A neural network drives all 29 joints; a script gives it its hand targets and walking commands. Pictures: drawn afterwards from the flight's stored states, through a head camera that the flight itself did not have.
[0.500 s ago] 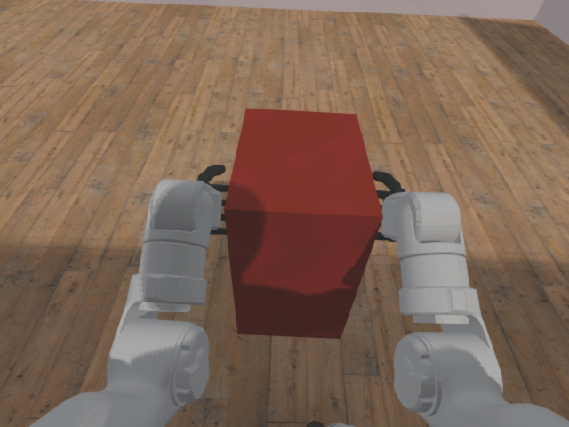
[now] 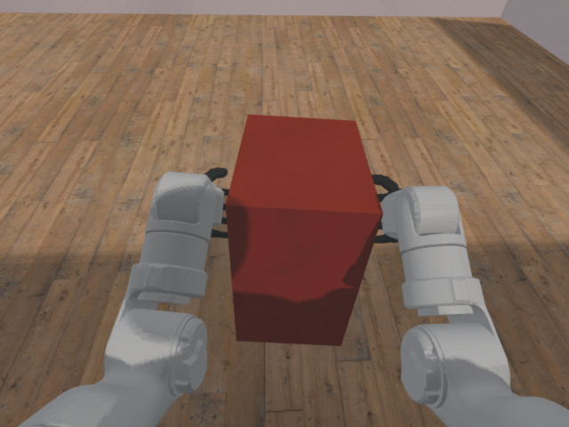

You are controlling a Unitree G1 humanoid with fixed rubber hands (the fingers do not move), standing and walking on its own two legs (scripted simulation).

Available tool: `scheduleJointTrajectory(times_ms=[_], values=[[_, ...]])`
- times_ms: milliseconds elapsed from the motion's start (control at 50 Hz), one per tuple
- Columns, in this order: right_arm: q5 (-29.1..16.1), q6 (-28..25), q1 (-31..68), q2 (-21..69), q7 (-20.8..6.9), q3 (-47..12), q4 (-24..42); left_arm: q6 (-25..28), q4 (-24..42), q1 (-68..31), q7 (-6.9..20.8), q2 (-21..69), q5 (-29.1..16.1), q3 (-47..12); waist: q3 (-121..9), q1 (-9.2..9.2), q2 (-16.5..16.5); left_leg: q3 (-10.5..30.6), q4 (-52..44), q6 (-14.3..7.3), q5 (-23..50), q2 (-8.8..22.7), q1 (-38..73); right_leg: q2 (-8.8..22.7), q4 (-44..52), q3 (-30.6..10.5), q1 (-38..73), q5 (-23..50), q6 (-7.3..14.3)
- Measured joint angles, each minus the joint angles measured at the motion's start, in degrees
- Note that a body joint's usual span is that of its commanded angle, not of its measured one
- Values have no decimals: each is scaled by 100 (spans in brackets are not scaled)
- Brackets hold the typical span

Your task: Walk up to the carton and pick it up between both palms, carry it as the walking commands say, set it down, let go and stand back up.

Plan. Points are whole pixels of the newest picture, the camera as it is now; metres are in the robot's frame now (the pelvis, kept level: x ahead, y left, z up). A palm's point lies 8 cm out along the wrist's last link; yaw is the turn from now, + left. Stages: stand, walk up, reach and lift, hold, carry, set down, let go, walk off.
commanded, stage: carry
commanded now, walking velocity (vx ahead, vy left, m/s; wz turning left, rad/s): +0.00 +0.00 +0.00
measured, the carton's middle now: (295, 232) +0.39 +0.00 +0.06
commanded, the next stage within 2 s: hold in 1.80 s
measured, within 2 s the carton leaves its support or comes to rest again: neither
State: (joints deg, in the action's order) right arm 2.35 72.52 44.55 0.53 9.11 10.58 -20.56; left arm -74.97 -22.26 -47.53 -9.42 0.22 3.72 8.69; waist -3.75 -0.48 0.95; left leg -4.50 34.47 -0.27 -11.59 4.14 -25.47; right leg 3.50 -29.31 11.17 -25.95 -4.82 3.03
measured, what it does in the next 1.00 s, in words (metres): stands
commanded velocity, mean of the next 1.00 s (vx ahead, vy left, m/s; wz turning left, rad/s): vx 0.00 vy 0.00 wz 0.00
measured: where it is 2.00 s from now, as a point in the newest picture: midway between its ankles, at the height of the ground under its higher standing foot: outside the picture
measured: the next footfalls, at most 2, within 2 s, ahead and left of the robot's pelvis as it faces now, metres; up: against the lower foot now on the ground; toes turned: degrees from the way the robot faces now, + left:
none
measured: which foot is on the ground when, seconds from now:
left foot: down 0.00-1.00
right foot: down 0.00-1.00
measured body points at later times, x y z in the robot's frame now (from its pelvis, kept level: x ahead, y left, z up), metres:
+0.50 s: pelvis +0.01 +0.00 +0.00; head +0.02 +0.02 +0.45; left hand +0.40 +0.14 +0.13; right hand +0.39 -0.12 +0.12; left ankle +0.09 +0.13 -0.72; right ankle +0.12 -0.10 -0.72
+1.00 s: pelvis +0.04 +0.00 +0.01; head +0.04 +0.00 +0.46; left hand +0.41 +0.13 +0.12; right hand +0.41 -0.13 +0.12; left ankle +0.09 +0.13 -0.72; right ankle +0.12 -0.10 -0.72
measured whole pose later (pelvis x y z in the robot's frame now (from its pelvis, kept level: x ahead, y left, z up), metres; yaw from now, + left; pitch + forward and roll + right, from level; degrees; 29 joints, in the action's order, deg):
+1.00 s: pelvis +0.04 +0.00 +0.01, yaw +0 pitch +2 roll +0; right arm 3.3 71.3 42.2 2.2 10.2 11.6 -15.5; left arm -72.6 -17.4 -44.3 -9.7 1.3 3.5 9.3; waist -3.1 -0.3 0.9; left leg -4.0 31.5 0.9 -11.5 3.0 -22.2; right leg 4.0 -30.3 10.1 -24.4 -8.3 2.3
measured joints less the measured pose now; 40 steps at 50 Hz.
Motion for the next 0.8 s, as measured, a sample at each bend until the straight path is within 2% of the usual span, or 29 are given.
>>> scheduleJointTrajectory(times_ms=[140, 300, 380, 500, 800], values=[[17, -27, 118, 22, 18, 74, 53, 8, 19, -145, -3, -95, -65, -53, 129, -42, 99, 28, -124, 38, 296, -85, -51, 95, -256, -10, -188, -432, -157], [66, -48, 143, 76, 29, 180, 33, 34, -59, -207, -11, -112, -77, -37, 137, 108, 92, 74, 81, 40, 8, -99, -142, 67, -227, -45, -190, -66, -6], [59, -24, 94, 76, 37, 173, 111, 53, -89, -229, -11, -105, -79, -35, 145, 75, 56, 95, -52, 50, 240, -96, -87, 56, -138, -22, -136, -73, -32], [58, -52, 125, 76, 54, 188, 211, 93, -1, -256, -13, -117, -93, -45, 170, 33, 114, 80, -208, 70, 203, -162, 10, 103, -102, -57, -98, -115, -60], [98, -116, -117, 151, 91, 152, 399, 216, 292, 121, -19, 49, -29, 62, 104, 23, 21, 66, -203, 99, 0, -140, 220, 88, -181, -87, 68, -350, -85]])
